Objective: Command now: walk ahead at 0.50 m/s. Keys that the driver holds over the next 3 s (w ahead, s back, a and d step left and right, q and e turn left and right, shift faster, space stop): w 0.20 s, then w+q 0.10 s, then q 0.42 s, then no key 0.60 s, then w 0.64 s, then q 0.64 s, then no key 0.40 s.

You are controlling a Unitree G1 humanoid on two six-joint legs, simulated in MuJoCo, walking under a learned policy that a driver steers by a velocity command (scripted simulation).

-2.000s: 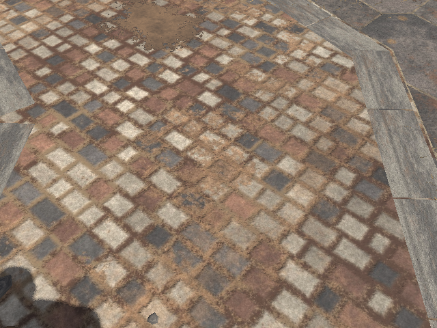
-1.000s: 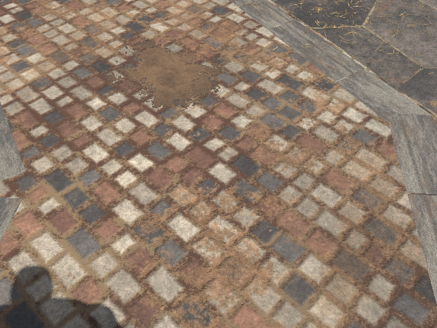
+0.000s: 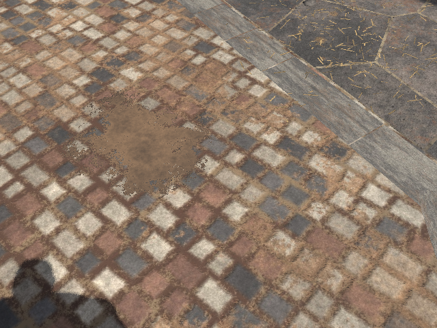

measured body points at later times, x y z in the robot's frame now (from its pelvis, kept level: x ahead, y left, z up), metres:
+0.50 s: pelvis +0.26 +0.06 -0.02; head +0.31 +0.07 +0.43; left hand +0.27 +0.33 -0.16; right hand +0.46 -0.18 -0.12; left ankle +0.36 +0.14 -0.74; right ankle +0.11 -0.09 -0.64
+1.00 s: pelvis +0.37 +0.04 +0.00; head +0.40 +0.03 +0.45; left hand +0.41 +0.34 -0.11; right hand +0.59 -0.18 -0.12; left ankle +0.34 +0.14 -0.71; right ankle +0.43 -0.07 -0.74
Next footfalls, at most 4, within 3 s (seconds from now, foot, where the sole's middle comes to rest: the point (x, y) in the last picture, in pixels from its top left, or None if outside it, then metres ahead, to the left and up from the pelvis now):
0.42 left None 0.40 0.15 -0.78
0.92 right None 0.47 -0.06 -0.78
1.22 left None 0.35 0.18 -0.78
2.08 left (152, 246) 0.76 0.29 -0.78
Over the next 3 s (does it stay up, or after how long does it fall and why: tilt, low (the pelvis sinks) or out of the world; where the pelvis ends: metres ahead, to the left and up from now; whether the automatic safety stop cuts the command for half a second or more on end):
stays up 0.74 0.19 0.00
